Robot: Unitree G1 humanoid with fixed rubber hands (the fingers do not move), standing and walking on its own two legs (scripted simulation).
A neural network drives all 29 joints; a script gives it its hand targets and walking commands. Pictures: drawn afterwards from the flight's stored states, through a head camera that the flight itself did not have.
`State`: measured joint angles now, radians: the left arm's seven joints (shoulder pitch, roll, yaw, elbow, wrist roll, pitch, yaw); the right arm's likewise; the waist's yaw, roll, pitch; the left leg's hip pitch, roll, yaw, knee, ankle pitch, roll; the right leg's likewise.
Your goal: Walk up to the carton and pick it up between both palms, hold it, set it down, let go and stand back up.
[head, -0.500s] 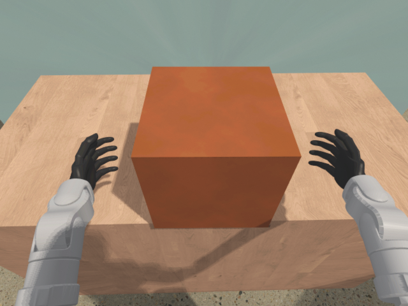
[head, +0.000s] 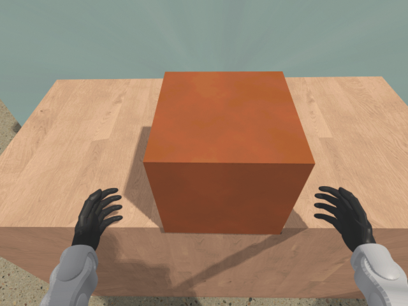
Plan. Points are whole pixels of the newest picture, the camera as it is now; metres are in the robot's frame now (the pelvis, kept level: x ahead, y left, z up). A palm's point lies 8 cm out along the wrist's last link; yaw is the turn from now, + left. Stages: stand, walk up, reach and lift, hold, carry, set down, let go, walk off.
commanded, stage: set down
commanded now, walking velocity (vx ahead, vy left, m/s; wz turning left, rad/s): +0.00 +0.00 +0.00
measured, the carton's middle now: (222, 153) +0.41 -0.02 +0.05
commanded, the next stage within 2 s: let go in 1.38 s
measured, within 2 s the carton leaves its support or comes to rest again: neither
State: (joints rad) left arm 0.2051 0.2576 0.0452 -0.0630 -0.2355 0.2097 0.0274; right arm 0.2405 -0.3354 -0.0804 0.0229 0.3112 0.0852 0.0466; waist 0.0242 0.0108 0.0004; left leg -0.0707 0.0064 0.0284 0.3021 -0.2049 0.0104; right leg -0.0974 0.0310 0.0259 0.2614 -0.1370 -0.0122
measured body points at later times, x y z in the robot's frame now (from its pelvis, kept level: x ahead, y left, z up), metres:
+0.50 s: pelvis +0.00 +0.00 +0.00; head +0.01 -0.01 +0.45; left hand +0.20 +0.22 -0.02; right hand +0.20 -0.24 -0.02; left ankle -0.03 +0.11 -0.75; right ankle +0.00 -0.11 -0.75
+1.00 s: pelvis +0.01 -0.01 +0.00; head +0.02 -0.01 +0.45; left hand +0.16 +0.22 -0.07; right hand +0.18 -0.24 -0.07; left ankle -0.03 +0.11 -0.75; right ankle +0.00 -0.11 -0.75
